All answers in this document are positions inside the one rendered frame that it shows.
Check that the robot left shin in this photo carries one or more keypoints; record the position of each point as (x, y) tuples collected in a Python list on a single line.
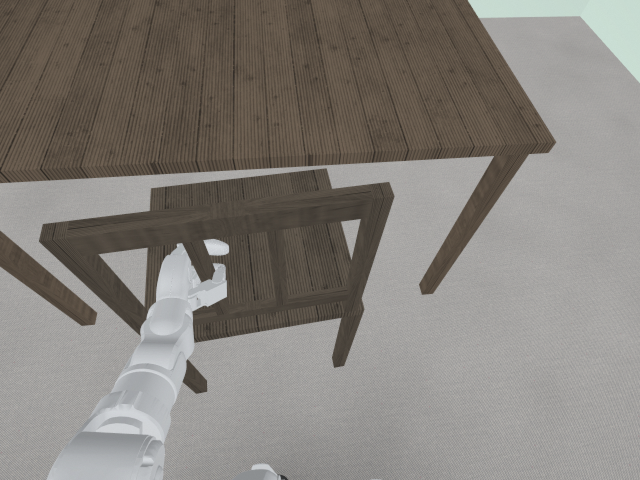
[(263, 466)]

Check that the table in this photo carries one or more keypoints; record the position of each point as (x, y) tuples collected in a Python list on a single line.
[(112, 88)]

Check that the left robot hand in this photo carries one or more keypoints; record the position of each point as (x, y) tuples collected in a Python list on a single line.
[(177, 277)]

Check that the left robot upper arm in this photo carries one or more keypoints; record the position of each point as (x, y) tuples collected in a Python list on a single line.
[(112, 456)]

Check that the left robot forearm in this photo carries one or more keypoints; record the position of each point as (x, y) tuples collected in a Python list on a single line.
[(148, 386)]

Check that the chair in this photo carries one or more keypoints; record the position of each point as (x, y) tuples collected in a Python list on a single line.
[(288, 262)]

